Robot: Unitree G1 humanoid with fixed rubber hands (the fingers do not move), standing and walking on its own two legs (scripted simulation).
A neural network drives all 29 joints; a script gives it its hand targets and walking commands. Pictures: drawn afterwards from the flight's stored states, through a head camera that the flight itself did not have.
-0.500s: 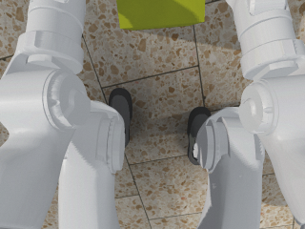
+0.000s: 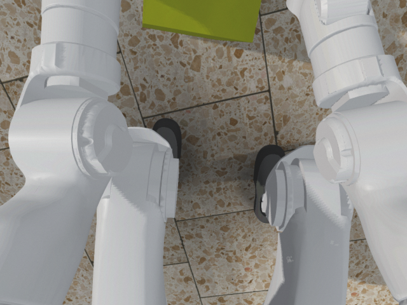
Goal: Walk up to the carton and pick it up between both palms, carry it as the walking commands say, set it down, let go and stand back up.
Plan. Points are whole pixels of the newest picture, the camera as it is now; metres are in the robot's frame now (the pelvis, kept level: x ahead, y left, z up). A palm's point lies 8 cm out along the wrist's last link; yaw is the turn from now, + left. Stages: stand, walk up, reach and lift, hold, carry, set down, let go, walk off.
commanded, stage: reach and lift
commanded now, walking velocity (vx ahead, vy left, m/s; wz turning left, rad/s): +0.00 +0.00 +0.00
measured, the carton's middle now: out of the picture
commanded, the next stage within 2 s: none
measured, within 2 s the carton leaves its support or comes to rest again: neither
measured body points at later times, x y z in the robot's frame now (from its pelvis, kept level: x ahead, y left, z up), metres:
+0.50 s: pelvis -0.01 +0.00 +0.01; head +0.36 +0.01 +0.25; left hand +0.58 +0.18 -0.10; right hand +0.56 -0.05 -0.17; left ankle +0.14 +0.15 -0.35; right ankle +0.10 -0.12 -0.35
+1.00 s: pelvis -0.02 +0.00 +0.06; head +0.34 +0.02 +0.32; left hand +0.56 +0.18 -0.03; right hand +0.53 -0.04 -0.11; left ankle +0.14 +0.15 -0.35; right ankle +0.10 -0.12 -0.35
